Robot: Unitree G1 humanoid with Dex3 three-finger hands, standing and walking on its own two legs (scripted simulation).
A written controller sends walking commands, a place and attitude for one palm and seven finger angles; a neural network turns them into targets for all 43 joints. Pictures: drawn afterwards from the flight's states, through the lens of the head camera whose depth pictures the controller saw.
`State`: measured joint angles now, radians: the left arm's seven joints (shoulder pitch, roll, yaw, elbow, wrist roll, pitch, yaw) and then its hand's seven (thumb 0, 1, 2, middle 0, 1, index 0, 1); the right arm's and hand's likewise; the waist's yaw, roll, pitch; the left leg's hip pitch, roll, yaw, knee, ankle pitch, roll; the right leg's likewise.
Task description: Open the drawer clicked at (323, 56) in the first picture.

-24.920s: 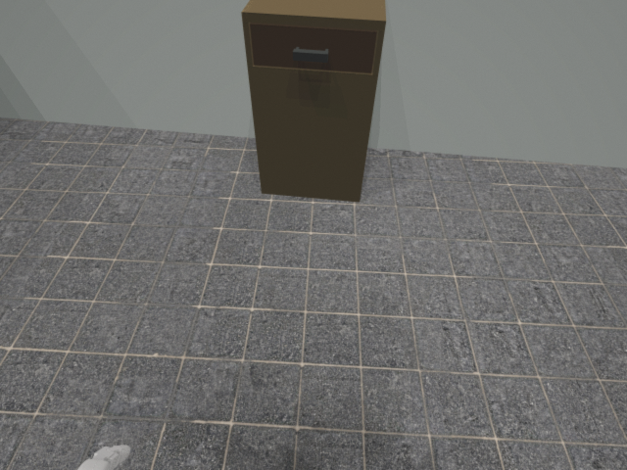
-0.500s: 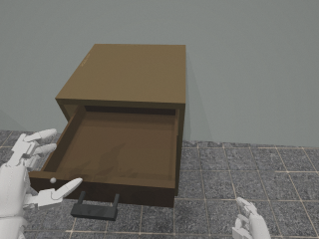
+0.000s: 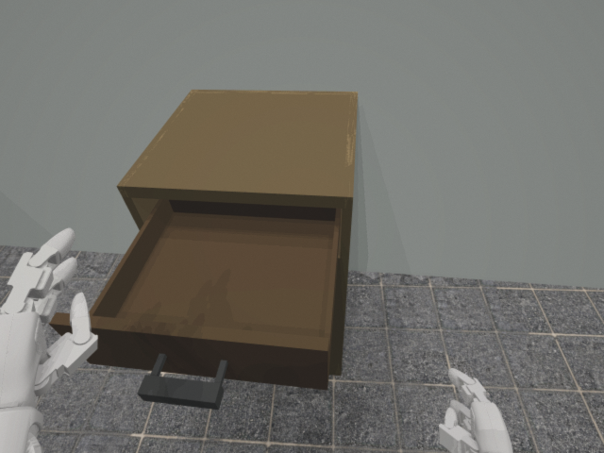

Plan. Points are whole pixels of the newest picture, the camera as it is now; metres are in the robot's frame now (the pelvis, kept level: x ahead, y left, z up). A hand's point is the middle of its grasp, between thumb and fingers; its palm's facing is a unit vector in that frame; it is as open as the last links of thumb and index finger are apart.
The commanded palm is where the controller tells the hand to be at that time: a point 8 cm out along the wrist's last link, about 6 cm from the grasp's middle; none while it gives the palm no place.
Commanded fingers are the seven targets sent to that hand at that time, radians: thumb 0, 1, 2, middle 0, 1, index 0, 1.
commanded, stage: step back with the hand held close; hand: left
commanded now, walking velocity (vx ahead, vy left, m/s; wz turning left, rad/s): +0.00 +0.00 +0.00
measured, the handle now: (186, 377) +0.24 +0.22 -0.08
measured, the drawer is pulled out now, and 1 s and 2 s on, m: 0.29 0.29 0.29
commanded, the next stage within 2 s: stop stepping back and stand still in 1.32 s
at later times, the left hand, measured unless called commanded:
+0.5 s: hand (70, 353) +0.17 +0.25 +0.15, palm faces +0.24 -0.82 -0.52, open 7.4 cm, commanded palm +0.10 +0.30 +0.17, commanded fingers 0.00 0.90 0.90 -0.20 -0.30 -0.20 -0.30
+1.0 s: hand out of the picture +0.10 +0.28 +0.15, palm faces +0.36 -0.84 -0.41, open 7.4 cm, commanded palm +0.03 +0.33 +0.17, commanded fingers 0.00 0.90 0.90 -0.20 -0.30 -0.20 -0.30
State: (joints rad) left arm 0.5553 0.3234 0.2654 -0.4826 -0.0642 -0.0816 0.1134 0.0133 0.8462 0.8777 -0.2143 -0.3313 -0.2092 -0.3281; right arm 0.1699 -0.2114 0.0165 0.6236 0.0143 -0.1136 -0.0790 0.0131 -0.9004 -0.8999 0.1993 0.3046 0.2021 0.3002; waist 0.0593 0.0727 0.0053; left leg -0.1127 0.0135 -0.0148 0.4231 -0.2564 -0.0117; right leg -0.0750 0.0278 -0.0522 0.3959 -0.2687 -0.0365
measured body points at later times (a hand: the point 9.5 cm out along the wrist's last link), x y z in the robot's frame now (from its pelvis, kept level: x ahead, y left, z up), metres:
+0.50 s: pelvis -0.03 +0.02 +0.00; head +0.01 +0.03 +0.44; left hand +0.15 +0.29 +0.17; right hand +0.15 -0.23 -0.08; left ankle -0.01 +0.13 -0.74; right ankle -0.03 -0.09 -0.74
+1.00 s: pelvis -0.09 +0.04 -0.02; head -0.06 +0.08 +0.43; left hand +0.08 +0.32 +0.17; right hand +0.08 -0.20 -0.09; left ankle -0.01 +0.13 -0.74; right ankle -0.04 -0.09 -0.74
